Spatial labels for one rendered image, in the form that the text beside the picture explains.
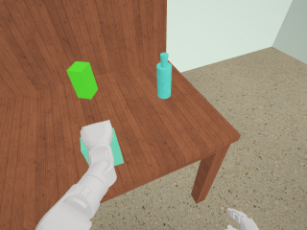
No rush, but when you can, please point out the table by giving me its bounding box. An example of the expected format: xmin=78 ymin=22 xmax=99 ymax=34
xmin=0 ymin=0 xmax=241 ymax=230

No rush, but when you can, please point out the robot left hand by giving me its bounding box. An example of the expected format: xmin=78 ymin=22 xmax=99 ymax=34
xmin=80 ymin=120 xmax=113 ymax=149

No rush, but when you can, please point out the robot right hand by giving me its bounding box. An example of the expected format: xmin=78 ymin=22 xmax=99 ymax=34
xmin=225 ymin=208 xmax=259 ymax=230

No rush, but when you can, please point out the sponge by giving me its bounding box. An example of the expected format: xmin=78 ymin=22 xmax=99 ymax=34
xmin=80 ymin=127 xmax=124 ymax=166

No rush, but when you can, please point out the robot left forearm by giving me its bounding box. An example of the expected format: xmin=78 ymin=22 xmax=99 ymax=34
xmin=35 ymin=143 xmax=117 ymax=230

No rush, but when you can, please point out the left robot upper arm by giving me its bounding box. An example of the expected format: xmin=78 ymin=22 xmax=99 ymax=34
xmin=39 ymin=202 xmax=92 ymax=230

